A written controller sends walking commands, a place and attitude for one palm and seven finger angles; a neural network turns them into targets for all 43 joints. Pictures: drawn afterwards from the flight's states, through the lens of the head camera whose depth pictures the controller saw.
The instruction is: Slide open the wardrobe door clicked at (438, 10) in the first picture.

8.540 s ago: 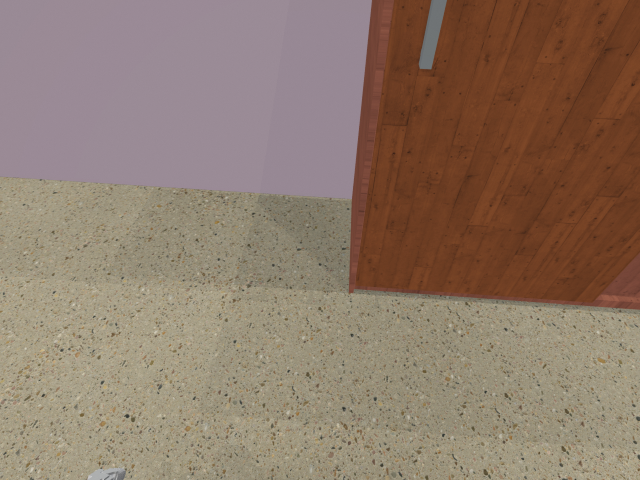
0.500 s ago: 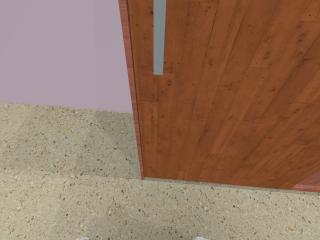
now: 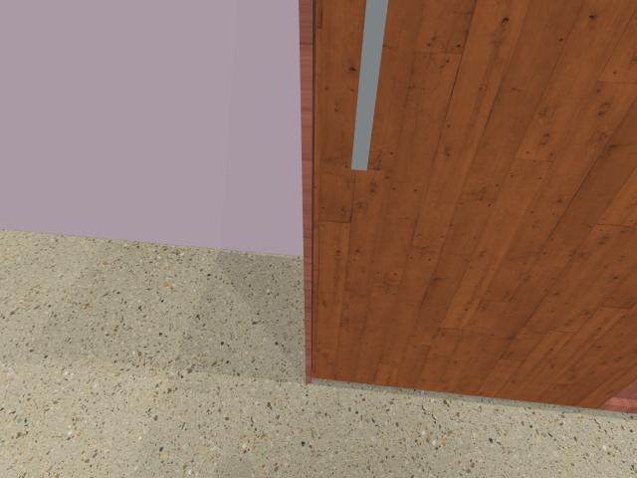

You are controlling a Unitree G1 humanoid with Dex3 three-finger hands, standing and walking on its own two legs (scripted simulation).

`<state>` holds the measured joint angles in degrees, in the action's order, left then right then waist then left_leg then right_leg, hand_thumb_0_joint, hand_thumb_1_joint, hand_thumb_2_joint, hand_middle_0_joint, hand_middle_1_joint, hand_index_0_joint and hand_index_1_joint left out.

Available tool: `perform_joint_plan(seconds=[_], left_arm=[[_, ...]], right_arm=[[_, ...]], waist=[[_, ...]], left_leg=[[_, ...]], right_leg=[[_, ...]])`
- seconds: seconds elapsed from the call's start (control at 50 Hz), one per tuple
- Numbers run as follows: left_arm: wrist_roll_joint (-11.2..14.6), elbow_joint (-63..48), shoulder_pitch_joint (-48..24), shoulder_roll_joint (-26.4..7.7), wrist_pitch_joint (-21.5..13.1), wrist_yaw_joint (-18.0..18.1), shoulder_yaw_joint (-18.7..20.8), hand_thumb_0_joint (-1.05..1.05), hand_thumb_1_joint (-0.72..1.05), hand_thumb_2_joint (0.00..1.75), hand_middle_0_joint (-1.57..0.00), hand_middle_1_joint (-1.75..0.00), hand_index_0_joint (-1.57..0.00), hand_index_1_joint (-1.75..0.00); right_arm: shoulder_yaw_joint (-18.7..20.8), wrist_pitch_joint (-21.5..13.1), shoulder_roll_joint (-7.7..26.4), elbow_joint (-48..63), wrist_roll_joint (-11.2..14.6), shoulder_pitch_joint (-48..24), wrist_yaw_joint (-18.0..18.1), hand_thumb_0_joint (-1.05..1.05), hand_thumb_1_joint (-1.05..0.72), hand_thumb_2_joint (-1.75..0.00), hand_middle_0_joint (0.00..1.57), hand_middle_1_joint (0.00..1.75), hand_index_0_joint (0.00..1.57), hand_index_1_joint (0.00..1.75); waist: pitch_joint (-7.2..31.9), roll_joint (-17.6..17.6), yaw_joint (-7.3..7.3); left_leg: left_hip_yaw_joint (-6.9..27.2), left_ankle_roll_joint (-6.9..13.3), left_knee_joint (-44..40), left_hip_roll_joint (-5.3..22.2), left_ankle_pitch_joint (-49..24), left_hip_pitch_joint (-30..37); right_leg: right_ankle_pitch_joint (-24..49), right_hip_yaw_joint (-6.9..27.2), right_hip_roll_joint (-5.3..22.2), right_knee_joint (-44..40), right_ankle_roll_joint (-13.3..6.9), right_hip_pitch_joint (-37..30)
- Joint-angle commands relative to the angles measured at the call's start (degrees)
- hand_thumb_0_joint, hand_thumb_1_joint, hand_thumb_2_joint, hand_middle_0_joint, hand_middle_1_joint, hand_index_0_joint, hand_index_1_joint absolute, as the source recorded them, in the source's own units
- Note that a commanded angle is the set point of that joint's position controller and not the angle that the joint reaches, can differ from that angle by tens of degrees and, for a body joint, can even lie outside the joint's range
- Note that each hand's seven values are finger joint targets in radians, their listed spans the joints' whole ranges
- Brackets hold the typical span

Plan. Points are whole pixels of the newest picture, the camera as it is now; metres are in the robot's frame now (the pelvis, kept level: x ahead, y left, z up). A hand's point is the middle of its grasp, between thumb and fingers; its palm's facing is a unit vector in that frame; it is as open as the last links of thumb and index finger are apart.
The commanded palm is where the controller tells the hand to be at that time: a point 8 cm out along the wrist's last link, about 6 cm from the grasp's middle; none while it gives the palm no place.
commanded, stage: come to a stop and stand still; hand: left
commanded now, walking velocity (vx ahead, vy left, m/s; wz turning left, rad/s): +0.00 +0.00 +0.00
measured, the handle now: (367, 86) +0.55 -0.02 +0.25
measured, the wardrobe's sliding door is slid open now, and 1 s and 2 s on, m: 0.00 0.00 0.00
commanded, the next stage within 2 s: look again from close up in 1.04 s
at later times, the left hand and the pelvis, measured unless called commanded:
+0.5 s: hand out of the picture +0.02 +0.14 -0.17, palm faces +0.02 -0.98 -0.18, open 7.3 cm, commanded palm none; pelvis +0.02 -0.03 +0.01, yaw +0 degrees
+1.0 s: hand out of the picture +0.03 +0.12 -0.17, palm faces +0.04 -0.98 -0.19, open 7.3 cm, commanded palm none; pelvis +0.03 -0.05 +0.01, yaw +1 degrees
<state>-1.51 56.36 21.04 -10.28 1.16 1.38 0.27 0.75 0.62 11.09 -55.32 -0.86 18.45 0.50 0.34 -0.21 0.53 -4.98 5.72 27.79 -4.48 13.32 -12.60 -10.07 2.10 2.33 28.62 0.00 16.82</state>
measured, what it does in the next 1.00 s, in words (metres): shifts its weight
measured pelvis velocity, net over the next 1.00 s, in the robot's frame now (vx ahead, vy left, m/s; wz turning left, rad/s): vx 0.03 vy -0.05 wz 0.01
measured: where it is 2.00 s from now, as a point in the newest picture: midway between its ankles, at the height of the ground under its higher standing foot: outside the picture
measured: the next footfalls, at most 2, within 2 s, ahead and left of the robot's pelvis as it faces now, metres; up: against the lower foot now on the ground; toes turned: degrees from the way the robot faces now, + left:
none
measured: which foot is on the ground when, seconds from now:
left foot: down 0.00-1.00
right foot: down 0.00-1.00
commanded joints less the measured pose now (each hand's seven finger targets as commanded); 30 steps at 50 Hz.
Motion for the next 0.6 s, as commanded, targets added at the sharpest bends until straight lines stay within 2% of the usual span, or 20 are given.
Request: perform_joint_plan(seconds=[0.0, 0.04, 0.1, 0.14, 0.32, 0.36, 0.42, 0.46, 0.58], left_arm=[[0.0, -1.8, 1.4, -4.8, -1.4, 0.4, 0.9, 0.0, 0.9, 0.9, -0.2, -0.3, -0.2, -0.3], [0.0, -1.1, 1.1, -4.8, -1.6, 0.4, 0.8, 0.0, 0.9, 0.9, -0.2, -0.3, -0.2, -0.3], [0.1, 0.2, 1.5, -4.2, -1.7, 0.5, 0.6, 0.0, 0.9, 0.9, -0.2, -0.3, -0.2, -0.3], [0.1, 0.8, 1.6, -4.1, -1.8, 0.5, 0.5, 0.0, 0.9, 0.9, -0.2, -0.3, -0.2, -0.3], [0.4, 2.2, 1.1, -3.0, -2.3, 0.7, 0.2, 0.0, 0.9, 0.9, -0.2, -0.3, -0.2, -0.3], [0.5, 2.3, 0.9, -3.1, -2.5, 0.8, 0.1, 0.0, 0.9, 0.9, -0.2, -0.3, -0.2, -0.3], [0.6, 2.8, 0.7, -3.0, -2.6, 0.8, 0.1, 0.0, 0.9, 0.9, -0.2, -0.3, -0.2, -0.3], [0.6, 2.9, 0.7, -3.2, -2.8, 0.9, 0.0, 0.0, 0.9, 0.9, -0.2, -0.3, -0.2, -0.3], [0.8, 2.9, 0.0, -3.5, -2.8, 0.9, 0.0, 0.0, 0.9, 0.9, -0.2, -0.3, -0.2, -0.3]], right_arm=[[1.3, -1.9, 6.9, 2.8, -0.1, -1.0, 0.6, 0.0, -0.9, -0.9, 0.2, 0.3, 0.2, 0.3], [1.2, -2.0, 6.5, 1.8, 0.0, -0.4, 0.7, 0.0, -0.9, -0.9, 0.2, 0.3, 0.2, 0.3], [0.9, -2.1, 6.1, 0.3, 0.0, 0.4, 0.8, 0.0, -0.9, -0.9, 0.2, 0.3, 0.2, 0.3], [0.8, -2.0, 6.0, -0.4, 0.1, 0.7, 0.8, 0.0, -0.9, -0.9, 0.2, 0.3, 0.2, 0.3], [0.4, -2.4, 4.5, -2.9, 0.2, 2.0, 1.0, 0.0, -0.9, -0.9, 0.2, 0.3, 0.2, 0.3], [0.3, -2.5, 4.0, -3.3, 0.3, 2.1, 1.0, 0.0, -0.9, -0.9, 0.2, 0.3, 0.2, 0.3], [0.2, -2.7, 3.6, -4.0, 0.3, 2.1, 1.1, 0.0, -0.9, -0.9, 0.2, 0.3, 0.2, 0.3], [0.1, -2.6, 3.3, -4.4, 0.4, 2.1, 1.1, 0.0, -0.9, -0.9, 0.2, 0.3, 0.2, 0.3], [-0.2, -2.6, 3.1, -5.2, 0.3, 1.8, 1.2, 0.0, -0.9, -0.9, 0.2, 0.3, 0.2, 0.3]], waist=[[-4.8, -1.5, 0.04], [-5.2, -0.8, -0.14], [-5.8, -1.7, -0.15], [-6.5, -0.4, -0.13], [-5.3, -0.3, -0.72], [-5.0, 0.9, -0.78], [-4.8, 0.4, -0.83], [-4.6, 1.7, -0.93], [-4.3, 1.4, -0.97]], left_leg=[[14.9, -2.3, -16.3, 11.6, 16.1, -8.0], [14.6, -2.4, -16.1, 11.3, 15.0, -8.0], [14.0, -2.6, -16.4, 11.2, 14.9, -7.9], [13.7, -2.6, -15.9, 11.0, 14.5, -8.4], [11.4, -3.1, -13.7, 10.3, 9.0, -5.3], [10.6, -3.1, -12.4, 9.9, 5.8, -4.5], [9.9, -3.3, -11.9, 9.8, 3.6, -3.1], [9.1, -3.4, -10.8, 9.5, 1.9, -2.5], [8.4, -3.6, -10.2, 9.5, 0.0, -1.6]], right_leg=[[-3.9, 1.6, 0.7, -2.5, -2.2, -2.3], [-3.4, 2.1, 1.1, -3.2, -2.4, -2.9], [-3.4, 2.3, 1.5, -3.9, -2.3, -3.1], [-3.2, 2.4, 1.8, -4.4, -2.2, -3.5], [-0.9, 3.6, 2.4, -5.9, -2.2, -3.3], [0.7, 4.0, 2.7, -6.3, -2.3, -3.9], [1.3, 4.4, 2.8, -6.7, -2.3, -3.6], [1.4, 4.8, 3.1, -7.3, -2.3, -3.8], [1.6, 5.1, 3.2, -7.9, -2.4, -4.2]])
